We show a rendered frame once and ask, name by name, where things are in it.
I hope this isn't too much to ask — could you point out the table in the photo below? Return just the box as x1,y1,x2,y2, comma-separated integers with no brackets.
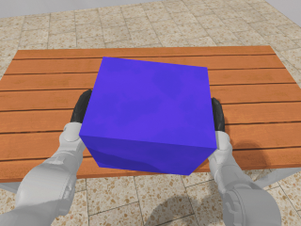
0,45,301,194

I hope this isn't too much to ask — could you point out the robot right upper arm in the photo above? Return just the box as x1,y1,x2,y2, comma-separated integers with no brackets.
222,188,281,226

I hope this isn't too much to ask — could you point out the right robot hand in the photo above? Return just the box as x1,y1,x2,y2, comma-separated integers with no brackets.
211,97,226,133

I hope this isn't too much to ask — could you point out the right robot forearm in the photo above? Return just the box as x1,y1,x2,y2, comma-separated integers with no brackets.
208,131,282,225

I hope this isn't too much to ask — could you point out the left robot hand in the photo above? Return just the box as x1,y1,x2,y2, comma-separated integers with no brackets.
70,89,92,123

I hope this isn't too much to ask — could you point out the carton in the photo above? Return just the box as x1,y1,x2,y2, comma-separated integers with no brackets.
79,56,217,176

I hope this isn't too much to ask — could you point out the left robot forearm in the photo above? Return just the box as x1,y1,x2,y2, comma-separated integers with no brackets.
15,121,86,206

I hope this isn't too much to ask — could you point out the robot left upper arm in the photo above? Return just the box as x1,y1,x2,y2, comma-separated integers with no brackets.
0,166,77,226

